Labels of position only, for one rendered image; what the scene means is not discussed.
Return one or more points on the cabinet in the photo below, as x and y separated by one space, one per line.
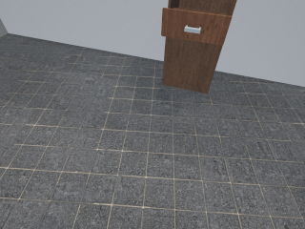
188 64

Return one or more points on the drawer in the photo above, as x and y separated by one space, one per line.
214 25

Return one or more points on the handle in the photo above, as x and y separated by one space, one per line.
193 30

